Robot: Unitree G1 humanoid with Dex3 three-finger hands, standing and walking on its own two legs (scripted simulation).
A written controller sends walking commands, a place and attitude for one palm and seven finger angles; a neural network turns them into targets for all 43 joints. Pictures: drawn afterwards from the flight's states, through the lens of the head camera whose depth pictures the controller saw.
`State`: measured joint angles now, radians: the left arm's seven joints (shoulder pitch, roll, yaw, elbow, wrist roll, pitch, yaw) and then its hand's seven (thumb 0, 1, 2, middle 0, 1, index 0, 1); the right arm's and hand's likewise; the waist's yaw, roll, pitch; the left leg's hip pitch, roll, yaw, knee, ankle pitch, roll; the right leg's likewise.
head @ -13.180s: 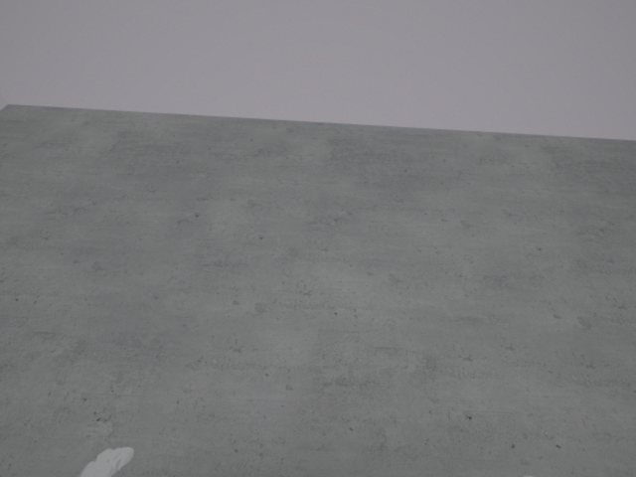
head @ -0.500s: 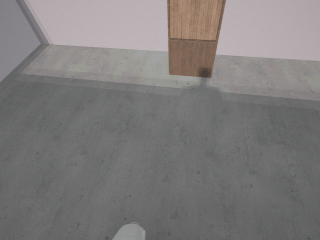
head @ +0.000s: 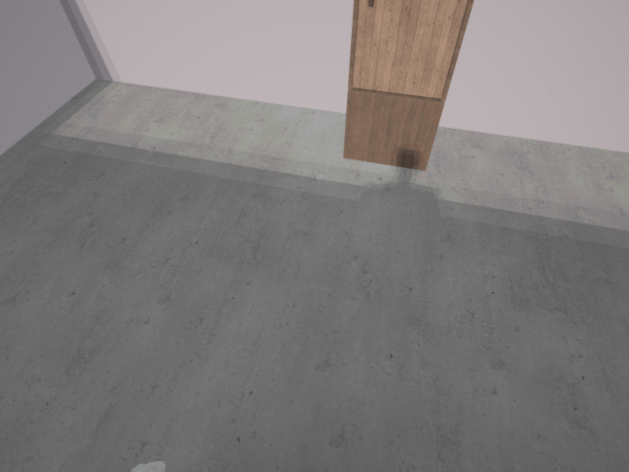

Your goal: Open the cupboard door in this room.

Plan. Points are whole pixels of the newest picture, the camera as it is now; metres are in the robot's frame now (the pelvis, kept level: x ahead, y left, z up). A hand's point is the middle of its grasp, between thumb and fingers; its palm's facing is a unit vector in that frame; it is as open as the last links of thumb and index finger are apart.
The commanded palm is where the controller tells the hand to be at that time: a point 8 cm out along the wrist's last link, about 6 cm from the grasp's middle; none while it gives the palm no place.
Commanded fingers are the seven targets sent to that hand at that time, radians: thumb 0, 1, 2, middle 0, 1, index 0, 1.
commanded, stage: turn or walk to find it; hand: left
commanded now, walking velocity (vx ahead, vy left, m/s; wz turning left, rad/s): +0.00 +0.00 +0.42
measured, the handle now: out of the picture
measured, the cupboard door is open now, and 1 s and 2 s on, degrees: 0 0 0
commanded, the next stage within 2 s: none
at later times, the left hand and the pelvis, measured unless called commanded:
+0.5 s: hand out of the picture -0.04 +0.18 -0.17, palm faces +0.28 -0.93 -0.24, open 7.3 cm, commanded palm none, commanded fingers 0.00 0.90 0.90 -0.20 -0.30 -0.20 -0.30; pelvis -0.03 -0.02 +0.00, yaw +14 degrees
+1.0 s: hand out of the picture -0.04 +0.22 -0.15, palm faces +0.42 -0.87 -0.27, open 7.4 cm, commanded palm none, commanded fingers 0.00 0.90 0.90 -0.20 -0.30 -0.20 -0.30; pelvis -0.06 -0.01 +0.00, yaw +25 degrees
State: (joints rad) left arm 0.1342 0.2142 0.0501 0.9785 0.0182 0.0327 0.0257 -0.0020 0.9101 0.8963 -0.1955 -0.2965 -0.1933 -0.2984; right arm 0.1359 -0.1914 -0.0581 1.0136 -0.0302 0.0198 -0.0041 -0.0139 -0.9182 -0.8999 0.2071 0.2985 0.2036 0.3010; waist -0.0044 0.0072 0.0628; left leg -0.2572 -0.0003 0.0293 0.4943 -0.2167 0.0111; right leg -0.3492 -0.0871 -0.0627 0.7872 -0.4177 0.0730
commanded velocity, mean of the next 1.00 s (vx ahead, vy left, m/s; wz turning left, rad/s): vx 0.00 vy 0.00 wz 0.42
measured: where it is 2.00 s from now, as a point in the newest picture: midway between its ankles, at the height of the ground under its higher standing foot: outside the picture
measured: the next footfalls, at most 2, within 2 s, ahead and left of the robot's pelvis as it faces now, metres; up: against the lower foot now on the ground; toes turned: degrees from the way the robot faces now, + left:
right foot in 0.06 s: +0.05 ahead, -0.13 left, +0.00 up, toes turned -4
left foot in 0.56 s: -0.05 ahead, +0.11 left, +0.00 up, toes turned +22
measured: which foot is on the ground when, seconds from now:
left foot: down 0.00-0.06, up 0.08-0.54, down 0.56-1.00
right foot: up 0.00-0.04, down 0.06-0.56, up 0.58-1.00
